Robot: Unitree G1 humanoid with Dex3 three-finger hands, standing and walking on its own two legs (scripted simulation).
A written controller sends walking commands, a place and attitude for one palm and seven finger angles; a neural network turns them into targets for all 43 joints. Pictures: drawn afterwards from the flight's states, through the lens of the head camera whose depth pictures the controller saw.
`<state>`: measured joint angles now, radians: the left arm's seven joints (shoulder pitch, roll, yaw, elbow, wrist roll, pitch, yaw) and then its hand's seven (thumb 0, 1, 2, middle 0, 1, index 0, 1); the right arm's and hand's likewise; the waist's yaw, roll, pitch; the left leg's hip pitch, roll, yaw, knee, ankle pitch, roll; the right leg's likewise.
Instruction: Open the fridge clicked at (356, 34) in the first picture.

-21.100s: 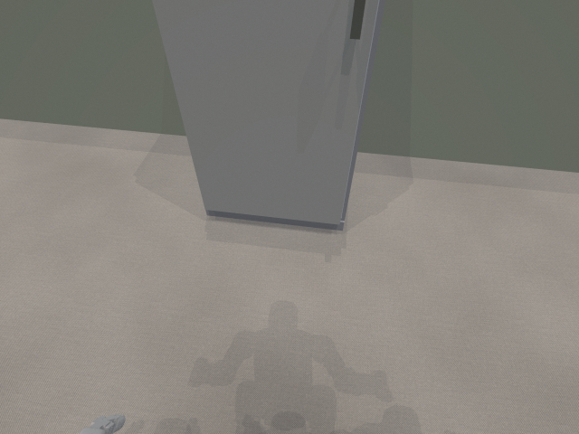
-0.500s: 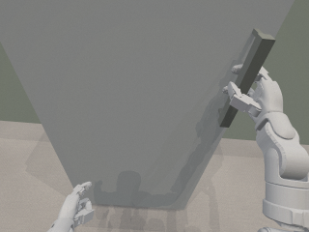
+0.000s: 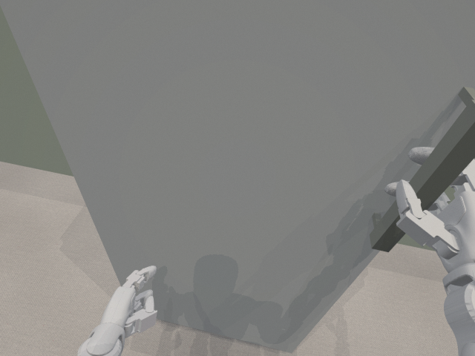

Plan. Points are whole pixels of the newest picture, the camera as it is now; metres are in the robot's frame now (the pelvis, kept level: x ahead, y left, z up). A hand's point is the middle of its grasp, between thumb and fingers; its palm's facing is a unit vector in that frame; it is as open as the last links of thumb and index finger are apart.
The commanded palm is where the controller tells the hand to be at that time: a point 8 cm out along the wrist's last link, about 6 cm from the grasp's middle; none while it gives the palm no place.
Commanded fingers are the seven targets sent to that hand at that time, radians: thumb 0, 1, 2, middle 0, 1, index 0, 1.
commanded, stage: walk backward, drawing the door open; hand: right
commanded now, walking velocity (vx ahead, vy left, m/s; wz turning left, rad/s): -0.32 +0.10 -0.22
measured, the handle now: (417, 180) +0.31 -0.20 +0.23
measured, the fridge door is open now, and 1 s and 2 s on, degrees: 1 2 28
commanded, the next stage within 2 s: none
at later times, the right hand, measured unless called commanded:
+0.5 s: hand (403, 207) +0.27 -0.17 +0.21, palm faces +0.32 +0.92 -0.22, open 7.6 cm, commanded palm +0.23 -0.22 +0.22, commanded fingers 0.00 -0.90 -0.90 0.45 1.40 0.45 1.40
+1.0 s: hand (402, 212) +0.26 -0.17 +0.22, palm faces +0.37 +0.91 -0.18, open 7.4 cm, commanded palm +0.19 -0.21 +0.22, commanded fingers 0.00 -0.90 -0.90 0.45 1.40 0.45 1.40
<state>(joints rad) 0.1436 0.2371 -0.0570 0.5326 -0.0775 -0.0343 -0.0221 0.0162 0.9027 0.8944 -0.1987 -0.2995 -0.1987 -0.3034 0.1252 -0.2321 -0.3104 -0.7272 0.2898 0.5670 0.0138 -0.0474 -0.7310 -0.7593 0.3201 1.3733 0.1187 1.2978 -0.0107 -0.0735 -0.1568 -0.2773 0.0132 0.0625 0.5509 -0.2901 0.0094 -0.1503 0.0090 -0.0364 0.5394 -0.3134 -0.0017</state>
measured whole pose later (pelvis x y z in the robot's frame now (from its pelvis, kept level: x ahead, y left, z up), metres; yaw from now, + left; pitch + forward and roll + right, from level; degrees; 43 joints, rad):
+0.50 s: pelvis +0.02 +0.01 -0.01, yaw -9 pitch -3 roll +0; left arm 0.12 0.08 -0.07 0.57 -0.01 -0.03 0.02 0.01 0.90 0.89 -0.20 -0.30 -0.20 -0.30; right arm 0.08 -0.26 -0.13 -0.61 0.10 -0.03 -0.13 -0.16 -0.57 -0.81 0.47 1.38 0.13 1.19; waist 0.00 -0.08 0.19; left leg -0.40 -0.01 0.04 0.80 -0.40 -0.01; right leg -0.26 -0.04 0.08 0.52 -0.20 0.06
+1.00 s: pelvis -0.06 +0.05 -0.01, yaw -13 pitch +0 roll -3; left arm 0.11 0.23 0.04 0.52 -0.03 0.00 0.07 0.01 0.91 0.89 -0.19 -0.30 -0.19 -0.30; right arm -0.20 -0.36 -0.22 -0.34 0.06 0.01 -0.17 -0.12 -0.60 -0.78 0.44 1.43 0.16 1.22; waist 0.16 0.08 0.12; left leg -0.45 0.08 0.08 0.48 -0.01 0.03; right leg -0.13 0.03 -0.10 0.46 -0.32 -0.01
